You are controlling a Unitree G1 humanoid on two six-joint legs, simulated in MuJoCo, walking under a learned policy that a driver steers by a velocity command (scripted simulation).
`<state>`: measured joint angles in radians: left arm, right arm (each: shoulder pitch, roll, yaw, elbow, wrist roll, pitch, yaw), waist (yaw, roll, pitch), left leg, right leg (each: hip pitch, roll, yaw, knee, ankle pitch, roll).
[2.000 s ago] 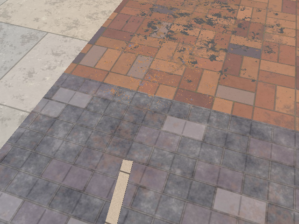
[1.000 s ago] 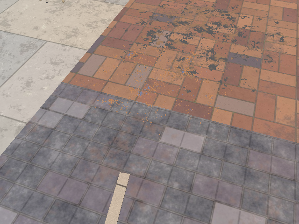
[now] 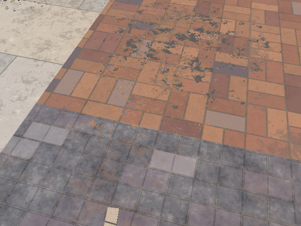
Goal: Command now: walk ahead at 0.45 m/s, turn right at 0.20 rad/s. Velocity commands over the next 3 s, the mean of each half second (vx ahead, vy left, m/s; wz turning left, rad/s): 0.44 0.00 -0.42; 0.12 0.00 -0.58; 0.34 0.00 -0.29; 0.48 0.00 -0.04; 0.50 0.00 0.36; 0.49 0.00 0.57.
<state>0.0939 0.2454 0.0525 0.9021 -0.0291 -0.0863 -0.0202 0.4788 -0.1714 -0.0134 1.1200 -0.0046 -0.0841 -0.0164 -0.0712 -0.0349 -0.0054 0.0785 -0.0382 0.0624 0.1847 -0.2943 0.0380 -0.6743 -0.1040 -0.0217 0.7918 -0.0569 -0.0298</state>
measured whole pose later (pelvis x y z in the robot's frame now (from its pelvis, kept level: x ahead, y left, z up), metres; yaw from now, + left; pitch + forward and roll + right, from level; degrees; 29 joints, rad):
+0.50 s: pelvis +0.29 -0.07 +0.01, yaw -15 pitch +2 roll +0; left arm 0.31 0.25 0.06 0.88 -0.01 -0.06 0.00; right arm 0.03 -0.28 -0.06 0.80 -0.01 -0.11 -0.03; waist 0.06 0.03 0.03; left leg -0.66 0.07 -0.11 0.66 0.02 -0.03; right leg -0.17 0.12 0.10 0.35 -0.20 -0.09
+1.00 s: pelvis +0.42 -0.07 +0.00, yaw -33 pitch +2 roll +1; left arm 0.19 0.29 0.08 0.68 -0.02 0.05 0.02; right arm 0.12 -0.28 -0.06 0.79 -0.01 -0.01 -0.03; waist -0.02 -0.01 0.06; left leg -0.30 0.05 0.16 0.39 -0.11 0.03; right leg -0.49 -0.07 0.00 0.85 -0.35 0.04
